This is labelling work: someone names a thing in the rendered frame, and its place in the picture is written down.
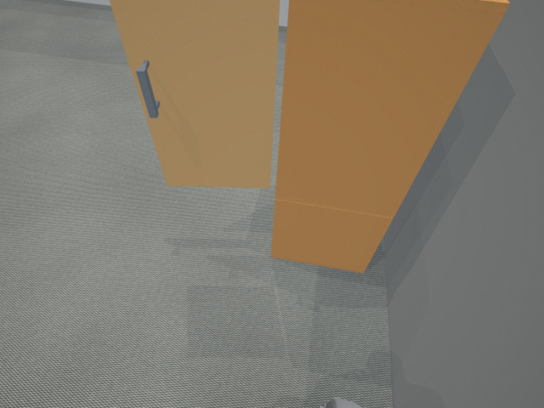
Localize handle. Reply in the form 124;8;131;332
136;60;160;118

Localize cupboard door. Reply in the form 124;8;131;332
110;0;280;189

